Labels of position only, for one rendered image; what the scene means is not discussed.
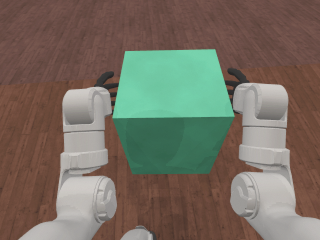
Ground robot left hand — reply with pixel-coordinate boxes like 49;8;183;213
94;71;119;115

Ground robot left upper arm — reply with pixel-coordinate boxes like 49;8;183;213
18;175;117;240

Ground robot right upper arm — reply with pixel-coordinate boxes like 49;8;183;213
230;171;320;240

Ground carton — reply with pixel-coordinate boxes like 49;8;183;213
112;49;235;175

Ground right robot forearm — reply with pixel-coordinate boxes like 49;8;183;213
233;83;296;208

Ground left robot shin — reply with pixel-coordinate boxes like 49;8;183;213
135;225;148;232

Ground left robot forearm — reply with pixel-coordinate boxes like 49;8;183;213
56;87;112;215

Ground left robot thigh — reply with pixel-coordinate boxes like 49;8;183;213
120;229;153;240

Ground robot right hand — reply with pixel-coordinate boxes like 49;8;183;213
224;68;250;114

